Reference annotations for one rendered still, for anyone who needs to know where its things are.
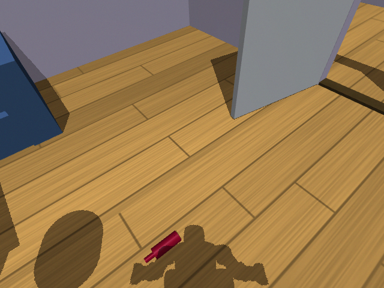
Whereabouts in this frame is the sofa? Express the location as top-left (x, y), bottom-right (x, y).
top-left (0, 31), bottom-right (63, 160)

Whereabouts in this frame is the bottle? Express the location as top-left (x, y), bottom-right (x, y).
top-left (144, 231), bottom-right (181, 263)

